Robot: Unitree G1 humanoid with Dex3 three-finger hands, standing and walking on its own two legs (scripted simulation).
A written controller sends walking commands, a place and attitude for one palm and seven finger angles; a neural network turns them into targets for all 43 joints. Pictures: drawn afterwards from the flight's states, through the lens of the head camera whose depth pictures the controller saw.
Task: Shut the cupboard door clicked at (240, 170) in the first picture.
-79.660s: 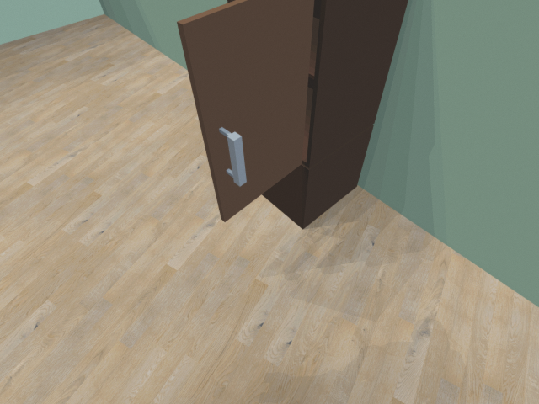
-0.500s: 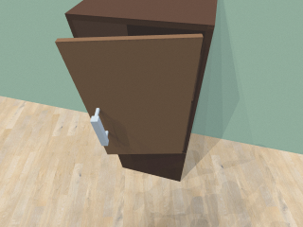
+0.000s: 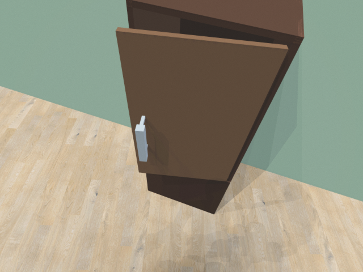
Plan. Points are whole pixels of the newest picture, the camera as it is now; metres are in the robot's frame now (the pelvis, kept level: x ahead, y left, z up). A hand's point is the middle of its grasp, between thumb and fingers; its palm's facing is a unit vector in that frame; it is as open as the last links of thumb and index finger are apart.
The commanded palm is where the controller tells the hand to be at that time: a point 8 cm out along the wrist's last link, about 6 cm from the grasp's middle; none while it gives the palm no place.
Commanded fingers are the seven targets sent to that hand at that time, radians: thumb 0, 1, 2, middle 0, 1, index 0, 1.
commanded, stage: come to a stop and stand still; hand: left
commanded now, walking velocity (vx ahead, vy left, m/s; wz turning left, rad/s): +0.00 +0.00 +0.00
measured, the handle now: (143, 139) +0.49 +0.17 -0.08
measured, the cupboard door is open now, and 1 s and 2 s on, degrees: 15 15 15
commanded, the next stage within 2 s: look again from close up in 0.34 s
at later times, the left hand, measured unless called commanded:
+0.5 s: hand out of the picture +0.00 +0.17 -0.17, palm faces -0.03 -0.98 -0.19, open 7.3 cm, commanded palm none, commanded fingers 0.00 0.90 0.90 -0.20 -0.30 -0.20 -0.30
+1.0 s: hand out of the picture +0.03 +0.23 -0.16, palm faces -0.03 -0.96 -0.29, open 7.4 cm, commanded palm none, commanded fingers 0.00 0.90 0.90 -0.20 -0.30 -0.20 -0.30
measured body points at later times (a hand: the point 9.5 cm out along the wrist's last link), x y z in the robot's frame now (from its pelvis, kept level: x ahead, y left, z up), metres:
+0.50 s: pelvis -0.02 -0.01 +0.00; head -0.01 +0.00 +0.45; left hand +0.00 +0.22 -0.16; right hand -0.03 -0.24 -0.15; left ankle +0.00 +0.12 -0.74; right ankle -0.04 -0.11 -0.74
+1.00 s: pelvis -0.05 +0.02 +0.00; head -0.05 +0.02 +0.45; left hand +0.03 +0.28 -0.14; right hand +0.03 -0.24 -0.14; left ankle +0.00 +0.12 -0.74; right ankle -0.05 -0.11 -0.74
